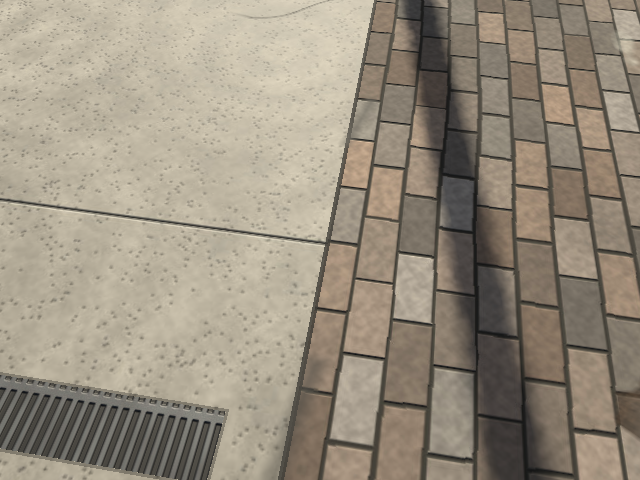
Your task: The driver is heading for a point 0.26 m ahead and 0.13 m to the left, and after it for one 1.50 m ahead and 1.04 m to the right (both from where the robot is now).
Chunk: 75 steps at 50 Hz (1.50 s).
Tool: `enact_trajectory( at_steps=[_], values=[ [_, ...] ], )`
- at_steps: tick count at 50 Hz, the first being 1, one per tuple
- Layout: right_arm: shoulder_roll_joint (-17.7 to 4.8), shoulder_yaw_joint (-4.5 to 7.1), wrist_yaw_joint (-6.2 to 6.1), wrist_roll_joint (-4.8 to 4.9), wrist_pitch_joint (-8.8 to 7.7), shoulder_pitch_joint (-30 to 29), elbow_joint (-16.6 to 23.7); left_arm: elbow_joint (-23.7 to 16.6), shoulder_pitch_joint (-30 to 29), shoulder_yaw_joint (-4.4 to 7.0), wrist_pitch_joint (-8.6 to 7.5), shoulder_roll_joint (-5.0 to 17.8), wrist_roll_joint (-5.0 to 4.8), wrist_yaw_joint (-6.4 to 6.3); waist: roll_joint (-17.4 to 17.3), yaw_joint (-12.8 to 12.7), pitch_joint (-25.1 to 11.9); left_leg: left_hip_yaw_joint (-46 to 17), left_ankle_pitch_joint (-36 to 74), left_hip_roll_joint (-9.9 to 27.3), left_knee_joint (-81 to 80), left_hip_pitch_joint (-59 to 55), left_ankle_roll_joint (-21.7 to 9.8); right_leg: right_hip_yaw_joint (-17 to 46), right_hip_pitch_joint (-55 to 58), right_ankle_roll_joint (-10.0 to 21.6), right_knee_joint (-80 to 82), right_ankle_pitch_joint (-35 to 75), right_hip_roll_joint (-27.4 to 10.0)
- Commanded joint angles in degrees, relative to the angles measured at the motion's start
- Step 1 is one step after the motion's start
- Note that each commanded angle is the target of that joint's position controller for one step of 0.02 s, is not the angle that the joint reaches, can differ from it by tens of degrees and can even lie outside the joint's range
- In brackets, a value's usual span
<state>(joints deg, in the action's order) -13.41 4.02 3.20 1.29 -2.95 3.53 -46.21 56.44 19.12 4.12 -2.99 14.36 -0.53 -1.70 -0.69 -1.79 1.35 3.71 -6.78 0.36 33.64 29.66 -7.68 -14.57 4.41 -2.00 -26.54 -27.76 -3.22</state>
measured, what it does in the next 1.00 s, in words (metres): walks ahead, turning right: right foot, then left foot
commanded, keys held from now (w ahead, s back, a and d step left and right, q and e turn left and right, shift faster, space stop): w+q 0.08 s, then e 0.92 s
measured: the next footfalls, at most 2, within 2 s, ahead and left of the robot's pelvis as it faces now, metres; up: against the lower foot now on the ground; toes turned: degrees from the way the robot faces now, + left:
right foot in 0.48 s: +0.39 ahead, -0.09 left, +0.00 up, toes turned -2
left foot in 0.88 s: +0.39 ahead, +0.15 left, +0.00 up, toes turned -20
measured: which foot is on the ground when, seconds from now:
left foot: down 0.00-0.50, up 0.52-0.86, down 0.88-1.00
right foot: up 0.00-0.46, down 0.48-0.88, up 0.90-1.00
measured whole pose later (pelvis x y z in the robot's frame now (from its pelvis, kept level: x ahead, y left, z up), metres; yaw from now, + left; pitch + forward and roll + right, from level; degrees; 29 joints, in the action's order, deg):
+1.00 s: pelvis +0.30 +0.05 +0.02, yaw -19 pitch +3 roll -1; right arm -15.4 4.0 -2.0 -1.6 -0.6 11.9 -45.2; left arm 38.7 9.6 5.6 2.3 18.8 -0.5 -1.7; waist 2.5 0.5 0.3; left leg -1.4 -13.6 0.6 28.2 17.3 -0.3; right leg 7.4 -32.6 -1.2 -57.5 -24.6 7.0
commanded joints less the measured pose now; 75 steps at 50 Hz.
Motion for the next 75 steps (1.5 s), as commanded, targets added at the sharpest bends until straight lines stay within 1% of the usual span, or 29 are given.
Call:
enact_trajectory(
  at_steps=[1,2,3,6,10,13,19,23,24,25,26,28,29,33,43,44,45,46,48,50,57,65,66,67,68,69,70,72,75],
  values=[
    [-19.63,6.05,-1.56,0.55,-0.18,19.93,-1.08,-7.53,2.69,-1.13,-2.24,0.98,2.16,0.81,-14.16,5.13,-16.73,-38.89,-5.40,16.15,-7.64,-50.59,-16.13,6.39,-41.00,0.23,-48.64,-0.95,3.71],
    [-15.86,4.76,-1.58,-0.29,-0.62,22.83,-0.15,-8.83,-2.51,-0.70,-5.08,4.87,-0.52,1.79,-9.70,8.58,-23.32,-51.91,-10.27,19.46,-16.19,-55.20,-18.39,19.05,-48.76,1.25,-55.84,-5.97,5.56],
    [-12.29,3.91,-1.80,-0.76,-1.10,20.64,-0.21,-10.44,-8.27,-0.02,-6.49,7.43,-2.47,2.23,-7.11,9.42,-15.58,-42.80,-6.22,17.24,-16.49,-50.87,-14.69,20.13,-53.81,3.00,-54.95,-0.87,2.12],
    [-5.53,1.54,-2.08,-1.42,-1.43,7.67,3.31,-8.47,-7.19,0.92,-5.49,8.29,-0.13,1.40,1.14,1.99,-5.94,-22.78,19.59,12.21,-17.41,-25.87,-9.63,18.48,-41.62,2.63,-42.94,7.94,-4.32],
    [-7.58,1.39,-2.87,-2.13,-2.07,8.15,1.57,-7.69,-4.81,0.45,-2.37,4.53,0.52,0.88,-0.98,-0.41,-3.96,-10.70,40.17,9.67,-19.25,-16.42,-7.77,15.90,-35.94,0.41,-32.50,13.92,-3.93],
    [-7.85,1.12,-3.66,-2.17,-1.86,8.00,0.57,-8.33,-8.55,-0.30,-2.05,3.36,0.50,1.16,-2.68,1.21,-4.22,-3.49,38.86,6.30,-19.72,-16.41,-4.13,14.23,-32.96,1.07,-18.40,27.68,-2.31],
    [-9.28,1.16,-5.04,-2.13,-0.20,8.05,-1.63,-11.45,-14.64,0.20,-1.96,6.17,0.11,3.13,-3.66,3.56,-3.44,-2.79,33.97,10.46,-15.85,-27.21,-2.38,14.62,-35.77,3.00,-8.60,29.14,0.17],
    [-9.77,1.49,-6.59,-0.70,2.13,5.22,-0.19,-11.04,-6.59,1.46,-2.12,8.20,0.63,4.55,-2.91,-0.91,-5.74,-1.86,41.38,9.90,0.32,-29.17,0.48,11.52,-28.62,6.49,-1.77,25.08,4.02],
    [-9.89,1.45,-6.81,-1.24,2.06,6.18,0.77,-10.77,-1.75,2.74,-2.18,12.16,1.08,4.10,2.02,-2.59,-9.82,0.51,32.29,5.46,12.52,-23.40,4.11,18.59,-17.98,9.92,0.12,45.20,0.36],
    [-7.06,0.60,-6.07,-3.15,1.49,8.89,2.62,-11.78,-0.07,3.67,-1.66,16.80,1.66,3.13,13.93,-0.26,-15.10,1.86,-5.61,-4.18,32.28,-6.13,8.64,36.20,-2.53,19.11,-1.48,70.34,-12.21],
    [-5.50,-0.28,-4.95,-2.80,0.91,10.46,2.80,-12.24,0.56,2.67,-1.08,14.47,2.44,2.71,16.68,-0.33,-23.24,-7.33,-32.56,-8.93,44.07,4.26,9.45,50.52,6.00,27.03,2.18,67.66,-18.77],
    [-8.42,0.41,-4.34,-0.58,1.55,6.65,2.73,-15.70,-7.30,1.90,0.06,10.21,0.64,2.11,4.39,0.01,-15.59,-10.75,-25.52,-2.68,45.03,8.03,8.88,41.35,-4.31,21.35,4.84,44.20,-13.60],
    [-8.44,0.71,-4.87,-1.11,2.33,5.10,2.61,-16.39,-9.44,1.40,0.84,8.96,-0.15,1.83,0.04,0.86,-10.56,-9.70,-23.02,-0.87,40.02,7.39,9.19,37.81,-12.08,18.76,6.98,35.91,-11.34],
    [-6.24,0.49,-6.00,-1.48,3.39,5.85,3.07,-17.99,-10.43,2.23,2.75,10.83,1.06,0.62,7.38,2.54,-7.79,-6.99,-17.36,-1.88,22.12,-1.38,10.75,33.53,-22.68,15.75,9.99,25.66,-4.83],
    [-7.67,1.20,-4.88,-0.67,1.18,8.75,2.55,-21.08,-11.65,2.84,5.02,11.08,-0.32,-0.75,10.71,3.14,-8.68,-7.04,-6.58,-2.97,-6.25,-13.52,9.10,40.26,-22.62,11.10,6.20,14.34,-2.29],
    [-9.61,1.88,-4.77,-1.08,1.01,10.94,2.05,-21.24,-10.65,2.51,5.27,9.89,-0.46,-0.89,8.79,3.61,-8.71,-9.23,-4.80,0.94,-11.16,-18.92,7.45,38.54,-26.08,8.83,2.97,11.27,0.13],
    [-13.86,2.79,-5.08,-2.49,1.30,11.98,2.57,-21.52,-8.68,1.66,5.36,6.43,-0.12,-0.75,-2.35,2.22,-9.09,-20.90,-4.48,14.09,-15.11,-24.67,2.83,31.12,-33.98,5.59,-10.24,0.34,6.00],
    [-16.43,3.28,-4.87,-4.67,1.68,9.40,3.29,-24.08,-10.07,2.23,4.45,7.68,-0.29,-0.35,-17.71,0.80,-5.43,-34.94,2.98,22.60,-19.42,-19.59,-5.67,22.09,-43.03,3.08,-22.96,-7.51,12.22],
    [-10.49,1.90,-5.48,-3.78,1.18,2.67,6.55,-21.06,-6.86,4.10,4.18,13.01,-0.07,0.14,-8.28,-0.82,-4.87,-25.94,8.00,19.47,-16.49,-18.34,-4.75,23.91,-42.34,0.95,-37.87,-1.21,7.88],
    [-8.92,1.34,-5.79,-1.99,1.35,1.63,7.15,-19.35,-5.01,3.68,5.47,10.49,0.14,-0.25,-5.67,-0.43,-4.07,-17.88,10.37,14.96,-14.62,-20.30,-1.87,22.36,-43.73,-1.21,-44.07,3.80,7.05],
    [-12.12,2.41,-6.75,-2.10,3.01,8.40,6.60,-25.19,-12.97,1.64,5.72,6.40,-0.65,1.05,-9.50,4.85,-4.99,-9.85,15.20,16.11,-14.65,-28.18,-4.61,16.43,-41.93,-4.25,-29.88,6.34,2.24],
    [-14.15,3.62,-4.98,0.53,2.89,5.17,6.92,-25.56,-8.49,2.55,6.50,7.07,-0.76,3.02,-9.90,1.66,-5.61,-3.31,14.08,17.39,-7.77,-22.56,-0.62,9.39,-21.95,2.55,-2.01,14.79,3.82],
    [-12.28,3.19,-4.76,0.48,2.68,7.69,5.78,-24.60,-5.92,3.24,6.45,8.32,-0.60,2.63,-6.77,1.06,-6.50,-0.41,9.72,15.43,-2.70,-18.63,2.75,10.71,-14.66,4.43,3.73,21.17,4.80],
    [-9.35,2.39,-4.42,-1.46,2.56,9.11,6.12,-24.74,-3.33,4.81,6.18,13.62,-0.65,1.82,5.35,1.30,-8.06,4.89,-5.28,10.41,11.07,-6.47,8.16,24.00,-3.27,8.05,5.19,39.11,-4.25],
    [-6.84,1.15,-4.42,-3.83,2.29,6.32,9.87,-26.53,-3.73,5.34,5.56,19.21,0.66,1.48,19.66,1.76,-7.92,3.83,-32.94,2.20,25.64,10.62,12.49,43.45,0.39,19.55,3.36,56.61,-18.61],
    [-9.97,2.08,-4.78,-2.67,2.05,1.65,10.59,-26.10,-1.58,4.71,4.14,16.32,1.99,2.07,13.28,-3.06,-12.25,-5.31,-33.32,1.58,34.75,10.95,12.46,43.99,-2.80,24.27,5.28,51.64,-19.68],
    [-11.06,2.48,-4.90,-1.27,2.26,0.95,10.61,-25.56,-4.26,3.94,3.20,14.91,1.92,2.08,10.92,-1.20,-9.11,-6.80,-28.48,2.45,36.90,11.69,11.63,38.50,-5.19,21.35,5.76,46.44,-15.93],
    [-11.69,3.00,-5.74,-1.90,2.82,2.52,9.04,-25.96,-10.29,3.01,3.10,11.99,-0.05,1.37,7.70,1.60,-6.24,-7.73,-19.76,3.35,33.49,11.08,11.37,33.00,-9.57,15.73,5.74,40.09,-10.46],
    [-10.22,2.79,-5.44,-1.99,2.78,5.04,8.50,-26.19,-11.69,2.53,3.65,11.69,0.37,0.55,7.92,3.22,-7.80,-6.81,-13.80,1.05,31.45,5.47,12.19,31.00,-13.54,15.45,6.02,40.45,-7.73]
  ],
)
